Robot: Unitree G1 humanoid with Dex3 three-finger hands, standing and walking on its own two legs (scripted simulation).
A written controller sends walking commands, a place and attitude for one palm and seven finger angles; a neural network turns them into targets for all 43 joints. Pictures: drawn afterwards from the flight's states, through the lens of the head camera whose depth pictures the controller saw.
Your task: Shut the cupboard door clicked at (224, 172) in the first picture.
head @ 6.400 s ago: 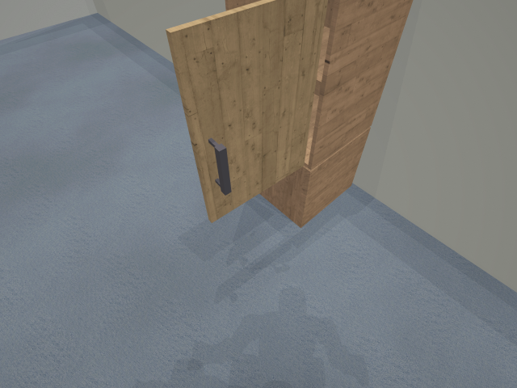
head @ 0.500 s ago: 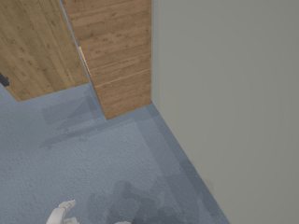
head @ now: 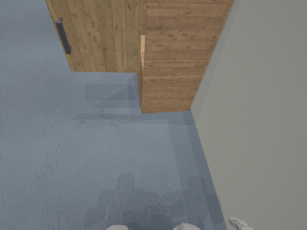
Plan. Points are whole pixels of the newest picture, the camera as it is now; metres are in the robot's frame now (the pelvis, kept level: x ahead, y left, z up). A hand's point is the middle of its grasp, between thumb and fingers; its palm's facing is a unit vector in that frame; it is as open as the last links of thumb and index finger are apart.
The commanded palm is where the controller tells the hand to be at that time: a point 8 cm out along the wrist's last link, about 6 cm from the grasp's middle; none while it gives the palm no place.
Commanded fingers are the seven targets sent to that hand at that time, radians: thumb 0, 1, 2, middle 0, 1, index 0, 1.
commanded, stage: turn to face it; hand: left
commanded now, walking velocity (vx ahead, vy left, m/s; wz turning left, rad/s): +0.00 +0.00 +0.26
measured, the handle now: (64, 36) +0.90 +0.50 -0.09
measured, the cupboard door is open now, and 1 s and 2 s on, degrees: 86 86 86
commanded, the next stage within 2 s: take the last steps up to it in 0.04 s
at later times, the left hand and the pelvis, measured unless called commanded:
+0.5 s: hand out of the picture +0.02 +0.17 -0.15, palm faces +0.19 -0.96 -0.22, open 7.4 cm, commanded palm none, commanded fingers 0.00 0.90 0.90 -0.20 -0.30 -0.20 -0.30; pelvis +0.04 -0.02 +0.02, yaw +9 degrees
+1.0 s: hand (55, 193) +0.21 +0.30 -0.15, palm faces +0.23 -0.95 -0.20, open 7.4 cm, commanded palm none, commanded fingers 0.00 0.90 0.90 -0.20 -0.30 -0.20 -0.30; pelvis +0.17 +0.10 +0.01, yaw +11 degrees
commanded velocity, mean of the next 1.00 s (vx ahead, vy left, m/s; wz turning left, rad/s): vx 0.26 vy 0.10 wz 0.12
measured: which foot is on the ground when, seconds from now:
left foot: down 0.00-0.28, up 0.30-0.68, down 0.70-1.00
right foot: up 0.00-0.26, down 0.28-0.70, up 0.72-1.00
